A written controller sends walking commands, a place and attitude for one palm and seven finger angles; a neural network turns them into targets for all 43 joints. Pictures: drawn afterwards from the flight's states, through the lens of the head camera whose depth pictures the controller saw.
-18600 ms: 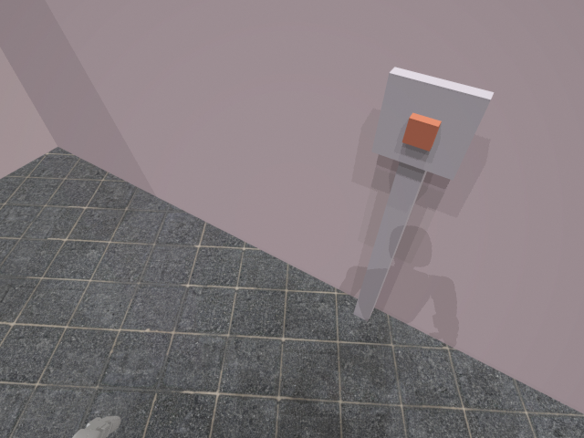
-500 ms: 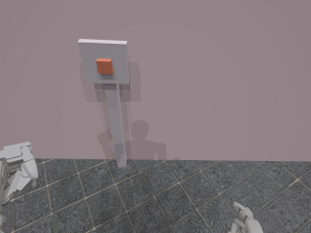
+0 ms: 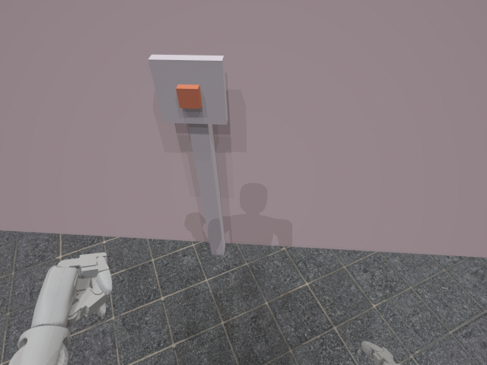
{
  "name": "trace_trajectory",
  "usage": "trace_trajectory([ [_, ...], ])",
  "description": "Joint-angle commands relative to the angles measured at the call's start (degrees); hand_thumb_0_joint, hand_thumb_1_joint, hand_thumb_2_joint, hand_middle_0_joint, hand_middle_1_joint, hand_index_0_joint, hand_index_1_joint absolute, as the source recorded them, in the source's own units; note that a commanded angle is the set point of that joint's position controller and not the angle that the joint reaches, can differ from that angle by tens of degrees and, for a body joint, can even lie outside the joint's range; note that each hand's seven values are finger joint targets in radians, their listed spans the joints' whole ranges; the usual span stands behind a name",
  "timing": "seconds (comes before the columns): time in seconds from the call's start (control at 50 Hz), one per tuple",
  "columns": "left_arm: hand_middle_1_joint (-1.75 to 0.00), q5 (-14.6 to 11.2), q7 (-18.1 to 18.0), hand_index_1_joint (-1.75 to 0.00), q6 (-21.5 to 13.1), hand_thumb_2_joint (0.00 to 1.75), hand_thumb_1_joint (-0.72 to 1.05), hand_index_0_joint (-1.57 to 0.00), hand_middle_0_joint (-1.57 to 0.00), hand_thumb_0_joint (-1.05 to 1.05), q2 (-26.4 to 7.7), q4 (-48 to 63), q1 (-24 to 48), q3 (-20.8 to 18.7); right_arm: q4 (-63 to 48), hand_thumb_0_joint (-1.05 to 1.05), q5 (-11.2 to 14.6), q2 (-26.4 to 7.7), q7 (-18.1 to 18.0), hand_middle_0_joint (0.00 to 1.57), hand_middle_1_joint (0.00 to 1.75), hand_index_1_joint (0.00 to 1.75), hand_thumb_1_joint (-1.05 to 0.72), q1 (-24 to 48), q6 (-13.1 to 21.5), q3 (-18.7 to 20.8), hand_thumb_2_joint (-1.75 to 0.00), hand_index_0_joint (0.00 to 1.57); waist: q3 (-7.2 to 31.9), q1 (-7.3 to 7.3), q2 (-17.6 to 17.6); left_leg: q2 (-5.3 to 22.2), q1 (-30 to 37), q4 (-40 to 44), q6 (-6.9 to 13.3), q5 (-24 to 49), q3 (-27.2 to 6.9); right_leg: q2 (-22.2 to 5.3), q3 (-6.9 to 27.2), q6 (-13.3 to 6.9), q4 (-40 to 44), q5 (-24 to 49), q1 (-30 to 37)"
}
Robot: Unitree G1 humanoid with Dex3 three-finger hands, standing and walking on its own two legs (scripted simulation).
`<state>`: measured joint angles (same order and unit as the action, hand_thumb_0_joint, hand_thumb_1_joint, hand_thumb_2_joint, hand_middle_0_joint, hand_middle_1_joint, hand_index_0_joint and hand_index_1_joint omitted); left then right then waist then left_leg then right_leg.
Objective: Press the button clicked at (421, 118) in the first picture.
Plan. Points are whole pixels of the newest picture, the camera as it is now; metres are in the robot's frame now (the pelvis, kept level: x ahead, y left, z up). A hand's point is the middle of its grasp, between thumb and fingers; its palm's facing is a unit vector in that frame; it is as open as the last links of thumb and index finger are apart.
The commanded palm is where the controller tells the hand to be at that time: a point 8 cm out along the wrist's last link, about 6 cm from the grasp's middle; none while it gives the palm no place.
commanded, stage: let the arm hang, fingers relaxed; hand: left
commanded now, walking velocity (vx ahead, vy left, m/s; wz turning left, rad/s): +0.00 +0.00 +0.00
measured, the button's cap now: (189, 96) +0.72 +0.18 +0.09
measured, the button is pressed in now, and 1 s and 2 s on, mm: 0 0 0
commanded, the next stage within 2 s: stand and wait in 1.00 s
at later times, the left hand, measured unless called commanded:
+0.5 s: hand out of the picture -0.03 +0.21 -0.15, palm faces +0.03 -0.97 -0.25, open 5.7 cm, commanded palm none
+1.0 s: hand out of the picture -0.04 +0.17 -0.16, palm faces +0.03 -0.99 -0.16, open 7.4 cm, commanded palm none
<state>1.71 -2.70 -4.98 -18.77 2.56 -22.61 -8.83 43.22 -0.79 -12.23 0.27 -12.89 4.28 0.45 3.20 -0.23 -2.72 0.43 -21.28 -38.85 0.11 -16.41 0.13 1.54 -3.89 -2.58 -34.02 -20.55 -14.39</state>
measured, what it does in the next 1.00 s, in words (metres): stands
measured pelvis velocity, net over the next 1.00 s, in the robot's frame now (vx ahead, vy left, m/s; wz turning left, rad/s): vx -0.02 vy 0.01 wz -0.01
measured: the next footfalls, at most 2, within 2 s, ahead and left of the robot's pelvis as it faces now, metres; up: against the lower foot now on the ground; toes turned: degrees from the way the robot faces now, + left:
none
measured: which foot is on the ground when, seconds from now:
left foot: down 0.00-1.00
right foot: down 0.00-1.00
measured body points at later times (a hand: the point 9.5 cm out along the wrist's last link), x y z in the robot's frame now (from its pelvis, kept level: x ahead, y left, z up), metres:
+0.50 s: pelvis +0.00 +0.02 +0.01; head +0.01 +0.01 +0.46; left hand -0.03 +0.27 -0.13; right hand +0.02 -0.21 -0.15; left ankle +0.02 +0.11 -0.73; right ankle -0.03 -0.09 -0.73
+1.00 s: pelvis -0.02 +0.01 +0.02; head -0.01 +0.01 +0.46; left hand -0.04 +0.22 -0.15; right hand -0.07 -0.19 -0.15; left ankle +0.02 +0.11 -0.73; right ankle -0.03 -0.09 -0.73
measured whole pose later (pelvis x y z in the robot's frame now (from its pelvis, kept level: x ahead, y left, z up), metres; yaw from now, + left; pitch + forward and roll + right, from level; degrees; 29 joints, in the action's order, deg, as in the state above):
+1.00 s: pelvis -0.02 +0.01 +0.02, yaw -1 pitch -2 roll +0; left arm 0.2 -1.9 0.4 -6.5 -66.2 -17.4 -0.3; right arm 65.1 -1.2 -6.5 -2.2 -20.2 -1.2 0.2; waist -2.5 -0.8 -0.7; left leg -0.4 -12.2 -24.7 1.4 -10.3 1.8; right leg 0.7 -2.7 -1.4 -24.2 -14.0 -8.0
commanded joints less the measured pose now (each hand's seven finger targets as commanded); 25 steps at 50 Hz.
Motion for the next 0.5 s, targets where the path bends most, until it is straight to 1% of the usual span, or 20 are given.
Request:
trace_trajectory([
  [0.0,-1.26,0.41,1.89,-1.26,4.38,0.9,0.9,-1.08,-1.08,0.0,-0.88,-18.77,0.45,3.55,-4.56,0.0,-0.56,-6.01,0.11,0.2,0.3,0.3,-0.9,0.02,-2.05,2.29,-0.9,0.2,-0.95,-0.18,17.19,0.59,-2.28,0.02,1.11,3.14,-1.24,-12.8,8.58,-3.91,4.57,37.23,4.54],
  [0.02,-1.22,0.36,1.74,-1.22,4.5,0.9,0.9,-1.04,-1.04,0.0,-1.22,-21.98,1.49,3.79,-4.37,0.0,-0.86,-6.5,-0.1,0.2,0.3,0.3,-0.9,0.25,-2.6,2.37,-0.9,0.2,-1.23,0.0,18.64,0.93,-0.17,2.11,1.49,6.72,-1.63,-12.09,8.16,-3.24,4.57,38.21,4.49],
  [0.04,-1.18,0.27,1.56,-1.18,4.68,0.9,0.9,-1.01,-1.01,0.0,-1.24,-25.25,2.47,4.04,-3.68,0.0,-1.12,-6.96,-0.37,0.2,0.3,0.3,-0.9,0.05,-2.9,2.38,-0.9,0.2,-0.48,0.03,17.83,1.74,2.91,4.39,1.97,13.96,-2.64,-11.11,7.52,-2.08,3.86,38.35,4.34],
  [0.06,-1.14,0.07,1.42,-1.14,4.89,0.9,0.9,-0.97,-0.97,0.0,-1.18,-28.16,3.01,4.33,-2.71,0.0,-1.21,-7.44,-0.71,0.2,0.3,0.3,-0.9,-0.62,-2.98,2.29,-0.9,0.2,0.82,0.01,14.37,3.29,6.79,5.51,2.53,23.55,-4.1,-9.79,6.41,-0.71,2.62,36.51,3.84],
  [0.08,-1.1,-0.12,1.26,-1.1,5.31,0.9,0.9,-0.93,-0.93,0.0,-1.04,-30.99,3.76,4.75,-1.34,0.0,-1.15,-8.04,-0.85,0.2,0.3,0.3,-0.9,-1.05,-3.09,2.18,-0.9,0.2,1.29,-0.16,5.45,5.14,9.95,6.5,3.3,29.97,-6.41,-8.17,5.2,0.29,1.21,28.56,1.45],
  [0.1,-1.06,-0.45,1.17,-1.06,5.38,0.9,0.9,-0.9,-0.9,0.0,-0.11,-34.36,4.32,5.19,0.34,0.0,-1.05,-7.6,-1.05,0.2,0.3,0.3,-0.9,-1.4,-3.16,1.69,-0.9,0.2,0.9,-0.08,-3.69,6.81,10.08,8.72,4.8,32.65,-8.74,-6.59,3.93,1.24,1.41,19.7,1.15],
  [0.12,-1.02,-0.7,1.09,-1.02,5.42,0.9,0.9,-0.86,-0.86,0.0,0.23,-37.69,4.54,5.59,1.57,0.0,-0.95,-7.41,-1.33,0.2,0.3,0.3,-0.9,-1.05,-3.29,1.23,-0.9,0.2,-0.07,0.39,-8.03,7.7,9.68,11.07,5.72,33.43,-9.81,-5.03,3.36,1.58,2.42,12.85,2.21],
  [0.14,-0.98,-0.89,1.13,-0.98,5.33,0.9,0.9,-0.82,-0.82,0.0,0.32,-40.88,3.89,5.78,2.56,0.0,-0.8,-7.04,-1.63,0.2,0.3,0.3,-0.9,-0.6,-3.4,0.93,-0.9,0.2,-0.68,0.94,-10.33,7.44,8.61,12.23,5.57,31.65,-9.14,-4.66,3.45,1.45,4.42,10.76,4.0],
  [0.16,-0.94,-0.99,1.15,-0.94,5.2,0.9,0.9,-0.79,-0.79,0.0,0.26,-44.05,3.24,5.92,3.63,0.0,-0.67,-6.32,-1.87,0.2,0.3,0.3,-0.9,-0.53,-3.46,0.76,-0.9,0.2,-0.44,1.17,-9.78,6.53,8.59,12.27,4.72,29.07,-8.03,-4.99,4.24,0.95,6.38,12.0,5.52],
  [0.18,-0.9,-0.81,0.93,-0.9,4.99,0.9,0.9,-0.75,-0.75,0.0,1.01,-45.8,2.65,5.35,4.26,0.0,-0.81,-5.57,-2.12,0.2,0.3,0.3,-0.9,-1.26,-3.64,1.02,-0.9,0.2,0.87,1.21,-8.75,6.28,9.62,11.64,4.11,27.91,-7.19,-5.57,4.26,0.36,7.9,14.79,6.58],
  [0.2,-0.86,-0.97,0.99,-0.86,4.99,0.9,0.9,-0.71,-0.71,0.0,1.12,-47.85,2.79,5.5,5.12,0.0,-0.74,-5.13,-2.27,0.2,0.3,0.3,-0.9,-1.85,-3.75,0.96,-0.9,0.2,1.6,0.83,-9.46,5.72,10.33,11.67,3.47,25.26,-6.26,-6.17,4.6,-0.03,8.81,16.11,7.2],
  [0.24,-0.78,-1.13,1.25,-0.78,4.92,0.9,0.9,-0.64,-0.64,0.0,0.64,-51.48,3.77,6.12,6.97,0.0,-0.5,-4.74,-2.42,0.2,0.3,0.3,-0.9,-2.74,-4.0,0.88,-0.9,0.2,1.06,0.39,-7.35,5.24,10.62,12.66,2.87,20.56,-5.78,-6.75,5.38,-0.62,10.42,16.61,7.51],
  [0.26,-0.74,-1.14,1.33,-0.74,4.88,0.9,0.9,-0.6,-0.6,0.0,0.61,-53.08,4.1,6.33,7.91,0.0,-0.39,-4.66,-2.44,0.2,0.3,0.3,-0.9,-3.13,-4.09,0.88,-0.9,0.2,0.51,0.23,-5.81,5.33,10.57,13.43,2.8,18.61,-5.81,-6.88,5.44,-0.73,11.2,16.0,7.36],
  [0.28,-0.7,-1.1,1.36,-0.7,4.83,0.9,0.9,-0.57,-0.57,0.0,0.56,-54.27,4.36,6.5,8.29,0.0,-0.24,-5.12,-2.5,0.2,0.3,0.3,-0.9,-3.47,-4.23,1.0,-0.9,0.2,-0.55,0.11,-2.16,5.61,10.93,13.67,2.86,18.28,-6.04,-6.69,5.31,-0.68,11.84,16.01,6.63],
  [0.32,-0.62,-1.15,1.35,-0.62,4.85,0.9,0.9,-0.49,-0.49,0.0,0.96,-57.03,4.49,6.97,10.2,0.0,-0.13,-5.18,-2.55,0.2,0.3,0.3,-0.9,-4.4,-4.27,0.95,-0.9,0.2,-1.89,-0.09,0.45,5.81,11.22,15.1,2.97,16.94,-5.98,-6.97,5.24,-0.58,12.79,15.35,6.28],
  [0.38,-0.5,-1.23,1.26,-0.5,4.79,0.9,0.9,-0.38,-0.38,0.0,1.54,-60.31,3.59,7.58,12.31,0.0,0.02,-5.33,-2.54,0.2,0.3,0.3,-0.9,-4.58,-4.38,0.81,-0.9,0.2,-4.11,0.04,2.45,5.7,11.61,16.56,2.96,13.75,-5.58,-6.96,5.66,-0.46,14.37,12.64,4.79],
  [0.4,-0.46,-1.24,1.21,-0.46,4.77,0.9,0.9,-0.35,-0.35,0.0,1.8,-61.33,3.29,7.74,13.08,0.0,-0.03,-4.82,-2.52,0.2,0.3,0.3,-0.9,-5.02,-4.41,0.71,-0.9,0.2,-4.74,-0.11,3.26,5.62,11.62,16.95,2.98,12.88,-5.31,-7.19,5.77,-0.47,14.82,12.27,4.56],
  [0.44,-0.38,-1.29,1.1,-0.38,4.79,0.9,0.9,-0.27,-0.27,0.0,2.13,-62.93,3.13,7.98,14.54,0.0,-0.03,-4.43,-2.48,0.2,0.3,0.3,-0.9,-5.54,-4.49,0.55,-0.9,0.2,-6.6,-0.21,3.72,5.39,11.36,17.96,2.84,11.06,-5.08,-7.16,6.01,-0.39,15.44,10.7,3.64],
  [0.46,-0.34,-1.31,1.02,-0.34,4.81,0.9,0.9,-0.24,-0.24,0.0,2.43,-63.65,2.97,8.11,15.13,0.0,-0.05,-4.29,-2.49,0.2,0.3,0.3,-0.9,-5.74,-4.51,0.5,-0.9,0.2,-7.41,-0.23,4.64,5.47,11.28,18.46,2.9,10.29,-5.2,-7.04,6.02,-0.37,15.62,9.77,3.12],
  [0.48,-0.3,-1.26,0.95,-0.3,4.74,0.9,0.9,-0.2,-0.2,0.0,2.46,-64.23,2.36,8.14,15.65,0.0,0.04,-4.37,-2.44,0.2,0.3,0.3,-0.9,-5.81,-4.56,0.5,-0.9,0.2,-7.46,-0.04,4.66,5.47,11.58,18.55,2.92,9.77,-5.02,-7.0,6.08,-0.39,15.92,8.8,2.67],
])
